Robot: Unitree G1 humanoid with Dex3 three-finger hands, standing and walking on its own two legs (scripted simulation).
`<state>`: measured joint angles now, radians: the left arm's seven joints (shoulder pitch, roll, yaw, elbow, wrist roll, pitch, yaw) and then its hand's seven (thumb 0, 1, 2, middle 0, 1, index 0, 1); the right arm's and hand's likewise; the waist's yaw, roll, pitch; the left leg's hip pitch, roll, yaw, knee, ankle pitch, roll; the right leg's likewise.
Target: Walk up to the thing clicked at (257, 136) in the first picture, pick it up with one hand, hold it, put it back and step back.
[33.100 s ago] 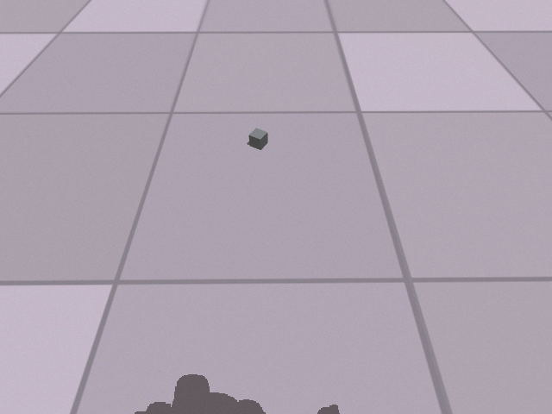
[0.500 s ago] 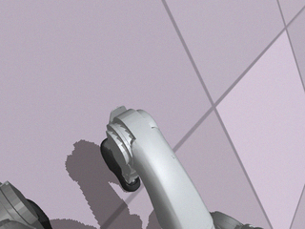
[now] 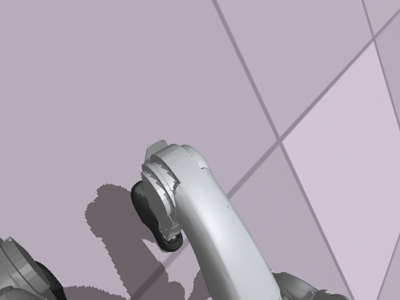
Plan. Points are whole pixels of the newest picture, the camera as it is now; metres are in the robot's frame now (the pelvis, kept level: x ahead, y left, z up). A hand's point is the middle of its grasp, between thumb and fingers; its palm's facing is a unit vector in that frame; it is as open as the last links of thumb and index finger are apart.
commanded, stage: rest palm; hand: left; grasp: from above
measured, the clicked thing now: out of the picture +0.47 +0.31 -0.29
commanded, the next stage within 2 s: close in 0.30 s
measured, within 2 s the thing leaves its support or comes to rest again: neither
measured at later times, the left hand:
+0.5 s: hand out of the picture +0.46 +0.30 -0.27, palm faces -0.05 -0.47 -0.88, open 12.8 cm
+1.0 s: hand out of the picture +0.46 +0.30 -0.26, palm faces -0.04 -0.47 -0.88, open 11.7 cm
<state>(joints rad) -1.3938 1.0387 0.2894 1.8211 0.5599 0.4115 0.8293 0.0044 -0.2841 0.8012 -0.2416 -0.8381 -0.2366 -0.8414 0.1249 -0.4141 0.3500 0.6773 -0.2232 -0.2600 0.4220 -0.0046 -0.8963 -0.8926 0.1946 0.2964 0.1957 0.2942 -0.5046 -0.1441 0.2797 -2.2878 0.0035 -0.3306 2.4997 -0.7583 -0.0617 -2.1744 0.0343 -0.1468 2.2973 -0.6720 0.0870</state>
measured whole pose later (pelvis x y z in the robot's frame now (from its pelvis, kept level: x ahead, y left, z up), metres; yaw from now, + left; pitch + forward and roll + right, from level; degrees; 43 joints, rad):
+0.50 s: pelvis +0.00 +0.00 +0.00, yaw +0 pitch +29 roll -16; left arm -1.40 1.04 0.29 1.83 0.53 0.40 0.85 0.00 -0.27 0.81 -0.24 -0.85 -0.24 -0.85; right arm 0.13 -0.42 0.36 0.67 -0.23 -0.26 0.43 0.00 -0.89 -0.89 0.20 0.30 0.20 0.29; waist -0.51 -0.14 0.30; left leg -2.28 0.00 -0.33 2.50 -0.76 -0.06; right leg -2.16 0.03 -0.15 2.30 -0.68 0.08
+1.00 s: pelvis +0.00 +0.00 +0.00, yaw +0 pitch +29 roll -16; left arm -1.40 1.04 0.30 1.82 0.52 0.41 0.85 0.00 -0.11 0.68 -0.36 -0.73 -0.40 -0.73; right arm 0.12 -0.42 0.35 0.69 -0.23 -0.26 0.42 0.00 -0.89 -0.89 0.20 0.30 0.20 0.29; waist -0.51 -0.14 0.30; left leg -2.27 0.00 -0.33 2.50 -0.76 -0.06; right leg -2.16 0.03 -0.15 2.30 -0.67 0.08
